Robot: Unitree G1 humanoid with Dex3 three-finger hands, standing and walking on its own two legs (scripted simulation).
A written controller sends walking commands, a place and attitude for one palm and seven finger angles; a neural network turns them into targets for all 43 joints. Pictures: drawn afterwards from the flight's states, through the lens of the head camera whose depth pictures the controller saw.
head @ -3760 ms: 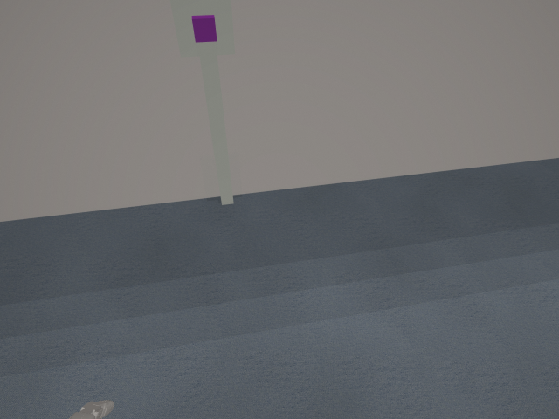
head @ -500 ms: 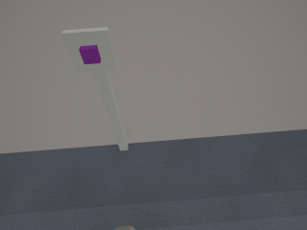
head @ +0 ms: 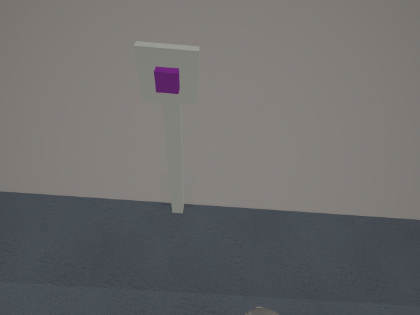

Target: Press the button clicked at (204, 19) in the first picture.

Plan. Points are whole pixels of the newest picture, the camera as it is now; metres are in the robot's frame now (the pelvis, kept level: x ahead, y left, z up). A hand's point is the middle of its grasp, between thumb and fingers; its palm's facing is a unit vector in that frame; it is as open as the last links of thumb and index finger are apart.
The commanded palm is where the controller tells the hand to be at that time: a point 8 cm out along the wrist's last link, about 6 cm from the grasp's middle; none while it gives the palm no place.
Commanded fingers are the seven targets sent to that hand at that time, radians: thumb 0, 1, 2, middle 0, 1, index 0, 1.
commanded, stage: take the last steps up to it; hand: left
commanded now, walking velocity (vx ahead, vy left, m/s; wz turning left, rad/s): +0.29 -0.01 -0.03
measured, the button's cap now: (167, 79) +0.72 +0.18 +0.07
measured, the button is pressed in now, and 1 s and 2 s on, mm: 0 0 0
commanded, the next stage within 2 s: come to a stop and stand still in 0.42 s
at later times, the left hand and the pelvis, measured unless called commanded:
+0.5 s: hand (154, 286) +0.22 +0.14 -0.17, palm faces +0.05 -0.97 -0.22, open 7.1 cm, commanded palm none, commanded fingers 0.00 0.90 0.90 -0.20 -0.30 -0.20 -0.30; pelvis +0.15 -0.05 -0.01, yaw +0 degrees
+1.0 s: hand (143, 301) +0.19 +0.16 -0.19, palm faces +0.00 -0.97 -0.23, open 7.3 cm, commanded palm none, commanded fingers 0.00 0.90 0.90 -0.20 -0.30 -0.20 -0.30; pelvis +0.17 -0.04 -0.01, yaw -3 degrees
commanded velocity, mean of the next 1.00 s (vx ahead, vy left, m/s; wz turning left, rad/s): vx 0.04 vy -0.03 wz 0.01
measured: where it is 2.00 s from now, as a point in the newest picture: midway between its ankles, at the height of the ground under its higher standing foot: outside the picture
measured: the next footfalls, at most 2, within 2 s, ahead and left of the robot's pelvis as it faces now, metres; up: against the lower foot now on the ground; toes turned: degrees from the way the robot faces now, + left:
right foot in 0.26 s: +0.22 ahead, -0.15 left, +0.00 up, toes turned -10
left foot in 0.64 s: +0.30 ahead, +0.10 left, +0.00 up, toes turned +6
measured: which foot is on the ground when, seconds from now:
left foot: down 0.00-0.26, up 0.28-0.62, down 0.64-1.00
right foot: up 0.00-0.24, down 0.26-0.72, up 0.74-1.00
